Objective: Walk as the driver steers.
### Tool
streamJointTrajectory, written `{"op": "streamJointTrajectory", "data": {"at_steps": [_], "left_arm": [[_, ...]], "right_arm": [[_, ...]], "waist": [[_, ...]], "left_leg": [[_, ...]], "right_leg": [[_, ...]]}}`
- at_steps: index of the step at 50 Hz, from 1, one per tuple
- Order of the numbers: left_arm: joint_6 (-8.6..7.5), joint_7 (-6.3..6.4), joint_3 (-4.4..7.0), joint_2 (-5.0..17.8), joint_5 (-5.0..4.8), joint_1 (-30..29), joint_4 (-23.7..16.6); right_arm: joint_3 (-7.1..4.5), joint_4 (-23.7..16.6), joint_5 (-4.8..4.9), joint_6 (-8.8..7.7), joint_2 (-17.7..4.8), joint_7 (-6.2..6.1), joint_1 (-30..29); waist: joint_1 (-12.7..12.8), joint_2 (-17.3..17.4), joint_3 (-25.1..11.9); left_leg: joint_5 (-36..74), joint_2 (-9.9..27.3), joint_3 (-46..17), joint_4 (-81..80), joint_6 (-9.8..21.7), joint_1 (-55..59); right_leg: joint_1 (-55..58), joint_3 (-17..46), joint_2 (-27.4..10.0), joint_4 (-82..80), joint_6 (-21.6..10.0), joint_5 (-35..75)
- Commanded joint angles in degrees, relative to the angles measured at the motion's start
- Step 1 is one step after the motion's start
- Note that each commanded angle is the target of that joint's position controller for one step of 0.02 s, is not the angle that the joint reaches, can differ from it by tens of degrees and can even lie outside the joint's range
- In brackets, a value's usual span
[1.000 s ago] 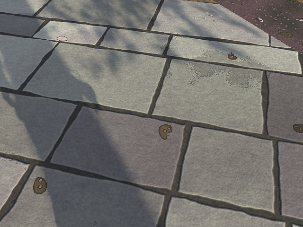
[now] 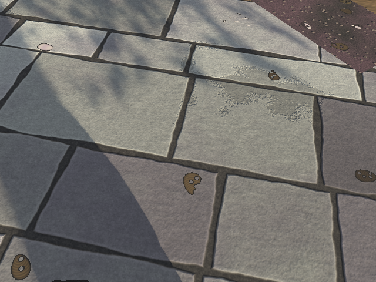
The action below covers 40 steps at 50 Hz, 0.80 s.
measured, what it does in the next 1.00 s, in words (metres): walks ahead: right foot, then left foot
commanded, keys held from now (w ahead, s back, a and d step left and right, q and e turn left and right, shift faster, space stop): w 0.98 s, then w+q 0.02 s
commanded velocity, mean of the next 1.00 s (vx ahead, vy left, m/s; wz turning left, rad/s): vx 0.49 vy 0.00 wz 0.00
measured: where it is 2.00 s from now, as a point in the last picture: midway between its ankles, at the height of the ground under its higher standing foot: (162, 172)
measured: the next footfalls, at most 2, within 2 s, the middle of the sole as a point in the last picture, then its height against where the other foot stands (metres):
right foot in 0.12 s outside the picture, level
left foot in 0.66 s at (140, 259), level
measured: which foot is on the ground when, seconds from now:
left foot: down 0.00-0.14, up 0.16-0.64, down 0.66-1.00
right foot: up 0.00-0.10, down 0.12-0.68, up 0.70-1.00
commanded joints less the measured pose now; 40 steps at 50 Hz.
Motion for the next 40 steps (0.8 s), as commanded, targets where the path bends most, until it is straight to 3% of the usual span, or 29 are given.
{"op": "streamJointTrajectory", "data": {"at_steps": [1,2,4,5,6,7,8,9,10,11,12,13,14,16,20,23,26,30,31,32,33,34,35,36,37,38,40], "left_arm": [[-1.27,-0.80,-0.08,2.7,-0.32,-10.3,-6.7],[-1.46,-1.04,0.11,3.4,-0.30,-10.3,-7.0],[-1.64,-1.10,1.17,5.9,-0.17,-6.2,-6.3],[-1.54,-0.79,2.22,7.8,-0.22,0.2,-4.6],[-1.21,-0.24,3.55,10.0,-0.37,10.2,-1.4],[-0.79,0.48,4.52,13.7,0.42,20.8,0.8],[-0.73,-0.11,4.65,15.5,0.79,23.9,2.4],[-0.94,-0.22,3.06,9.6,0.38,21.1,2.3],[-1.24,-0.08,2.41,7.9,0.40,15.3,1.6],[-1.64,-0.18,2.07,7.0,0.72,10.6,0.7],[-1.99,-0.41,1.74,5.7,1.36,8.2,0.5],[-2.27,-0.49,1.38,4.6,2.02,7.3,0.8],[-2.38,-0.66,1.26,4.2,1.89,7.3,1.3],[-2.68,-0.41,1.29,5.0,1.32,8.7,2.6],[-2.33,1.18,1.79,8.1,1.29,12.7,4.2],[-1.87,1.69,1.81,9.1,0.78,16.1,5.3],[-1.23,1.77,1.87,9.7,0.21,20.2,7.1],[0.30,2.07,2.39,10.7,0.13,21.2,8.1],[0.67,2.13,2.53,11.2,0.22,20.3,7.9],[1.07,2.13,2.42,11.0,0.39,19.1,7.5],[1.27,2.18,1.67,9.3,1.03,19.3,6.9],[0.52,1.84,-0.18,3.7,1.81,24.7,5.3],[-0.82,1.46,-0.98,1.6,1.02,26.6,6.4],[-1.93,1.15,0.70,8.5,-0.54,21.9,5.6],[-2.52,1.12,0.97,9.5,-1.43,17.2,4.2],[-2.50,1.46,1.01,8.8,-0.91,15.0,3.9],[-1.19,1.80,1.34,7.1,0.29,15.8,4.4]], "right_arm": [[-2.35,-1.0,0.68,-0.30,-10.6,-0.59,2.3],[-2.60,-1.0,0.78,-0.13,-10.8,-0.62,1.9],[-3.20,-1.6,0.46,0.40,-12.1,-0.65,0.3],[-3.43,-1.9,0.14,0.95,-12.6,-0.63,-0.5],[-3.18,-2.5,-0.21,1.45,-12.0,-0.60,-1.2],[-2.24,-4.0,-1.18,1.44,-10.1,-0.56,-0.6],[0.13,-3.8,-0.51,0.28,-0.7,0.33,7.7],[-1.29,-4.0,1.26,-1.39,-7.2,0.58,1.9],[-2.37,-6.6,2.93,-2.41,-10.4,0.69,-4.4],[-2.40,-7.2,2.74,-2.91,-10.5,0.28,-7.4],[-2.90,-7.2,1.87,-2.77,-10.2,-0.06,-8.5],[-2.98,-7.0,1.45,-2.10,-9.0,-0.09,-6.8],[-2.88,-6.9,1.30,-1.40,-7.7,-0.08,-5.9],[-2.89,-7.7,0.95,-0.32,-6.8,-0.19,-7.2],[-2.83,-11.7,0.02,-0.22,-7.3,-0.20,-17.3],[-2.15,-13.4,0.21,-0.87,-6.1,0.49,-24.0],[-1.77,-15.3,0.85,-1.10,-6.3,1.37,-29.2],[-2.24,-17.2,1.03,-1.57,-8.6,2.66,-30.4],[-2.71,-16.8,1.04,-1.68,-9.7,2.76,-27.8],[-3.72,-15.0,0.98,-1.73,-11.3,2.65,-21.5],[-5.19,-12.1,0.81,-1.65,-14.4,2.19,-11.3],[-6.59,-10.7,-0.54,-1.40,-20.5,1.84,-3.3],[-6.08,-9.7,0.07,-1.02,-18.3,2.18,-1.4],[-4.63,-10.3,0.39,-1.15,-14.1,2.27,-5.1],[-4.03,-11.6,0.16,-1.23,-12.2,2.10,-10.0],[-3.56,-12.1,-0.20,-1.39,-10.8,2.23,-13.9],[-3.01,-12.2,-0.81,-1.84,-8.8,2.52,-16.8]], "waist": [[1.0,7.4,7.9],[1.9,7.3,7.3],[5.2,8.6,2.8],[8.7,9.6,-1.8],[13.4,9.2,-7.7],[16.2,2.9,-15.9],[10.6,-13.5,-24.9],[12.7,-7.8,-19.0],[10.9,-6.0,-9.3],[8.9,-0.2,-5.1],[7.0,1.3,-2.7],[4.9,-0.3,-3.0],[4.0,-1.2,-2.8],[3.3,-1.5,-0.6],[5.6,-0.1,2.5],[8.0,0.1,2.7],[9.9,0.1,3.3],[8.2,-1.0,2.3],[6.4,-1.9,0.6],[2.7,-1.9,-3.1],[-1.3,-0.6,-10.1],[-0.7,10.6,-20.0],[-0.4,18.5,-24.9],[-0.7,13.0,-17.2],[0.5,9.9,-10.5],[2.2,6.0,-5.8],[5.3,6.6,-3.3]], "left_leg": [[22.8,15.1,-5.6,-2.9,6.9,-5.8],[26.2,15.9,-5.3,-1.5,6.5,-3.8],[43.8,16.6,-4.4,5.2,5.4,-0.4],[54.1,15.9,-3.4,13.0,4.6,-0.3],[56.3,13.5,-1.9,24.6,3.0,-4.7],[37.4,10.3,-0.9,42.6,1.6,-19.1],[-11.9,-1.7,-3.7,62.4,-1.6,-39.1],[-15.2,0.3,-10.2,69.0,0.0,-45.0],[-10.0,3.2,-8.4,69.5,0.9,-48.5],[-4.4,6.3,-7.2,66.8,1.0,-45.8],[-1.2,8.2,-6.5,63.9,0.6,-43.2],[0.7,9.8,-7.0,62.2,0.4,-39.4],[1.1,10.3,-6.7,60.5,0.0,-37.8],[1.7,11.3,-5.6,56.6,-1.1,-38.6],[13.5,11.7,-4.4,42.4,-3.5,-45.3],[22.2,9.1,-1.8,30.4,-3.5,-42.2],[23.2,7.8,-1.5,25.0,-3.1,-42.2],[15.4,6.6,-2.1,21.1,-0.3,-41.6],[13.2,5.4,-1.0,20.6,0.6,-37.4],[12.7,3.5,0.7,19.4,2.0,-28.7],[13.7,4.7,-0.5,20.6,4.1,-13.9],[10.3,19.2,-21.8,20.7,11.5,9.2],[0.9,25.4,-43.0,10.4,16.8,16.6],[-3.6,23.5,-38.4,8.6,13.8,11.0],[-0.8,21.4,-29.9,7.7,11.7,2.8],[5.0,19.0,-23.5,5.7,10.8,-5.4],[11.5,15.6,-16.6,2.3,9.5,-13.8]], "right_leg": [[0.3,-0.7,1.5,-5.3,-1.3,2.5],[1.0,-0.5,1.7,-6.3,-2.2,1.4],[7.9,-1.6,4.0,-6.4,-4.3,-1.9],[16.0,-2.8,5.8,-6.1,-5.7,-3.3],[29.2,-2.9,6.1,-6.6,-7.5,-2.6],[48.1,10.5,-5.1,-4.7,-11.2,-6.3],[63.5,40.5,-18.5,-13.5,-20.8,-23.7],[58.1,44.1,-16.5,-20.2,-18.0,-28.8],[49.0,34.9,-15.1,-21.8,-15.6,-24.8],[39.8,28.0,-13.3,-23.5,-14.5,-16.3],[33.2,22.3,-11.1,-24.8,-13.9,-9.6],[29.3,18.5,-9.4,-26.3,-13.4,-7.1],[27.0,16.5,-8.5,-27.7,-13.7,-6.4],[23.1,13.0,-7.9,-30.0,-14.3,-5.2],[24.0,9.2,-7.0,-32.0,-14.0,-3.1],[25.2,5.4,-5.2,-31.5,-11.9,-1.1],[30.4,5.3,-7.1,-29.8,-11.7,-1.4],[39.3,6.6,-11.1,-24.0,-9.9,4.9],[40.1,6.2,-10.9,-20.8,-9.2,11.7],[39.3,4.3,-9.0,-13.2,-8.0,20.5],[33.5,2.0,-5.7,-0.6,-6.3,20.3],[13.4,-1.3,1.4,21.7,-2.7,0.7],[0.1,3.7,7.8,34.4,-1.3,-32.2],[-5.8,7.9,4.0,39.6,-2.6,-31.5],[-7.0,6.4,0.9,38.8,-3.4,-26.4],[-5.0,5.1,-1.7,35.0,-3.2,-21.6],[1.2,5.3,-4.3,29.6,-2.6,-16.3]]}}
Over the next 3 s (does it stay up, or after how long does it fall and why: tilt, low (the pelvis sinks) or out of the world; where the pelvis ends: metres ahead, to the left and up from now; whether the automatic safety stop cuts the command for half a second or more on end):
stays up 1.16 0.25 -0.01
